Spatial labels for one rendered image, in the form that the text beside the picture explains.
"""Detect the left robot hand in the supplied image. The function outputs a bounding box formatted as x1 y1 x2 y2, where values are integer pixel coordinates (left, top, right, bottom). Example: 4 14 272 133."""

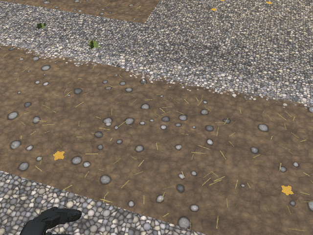
20 207 82 235

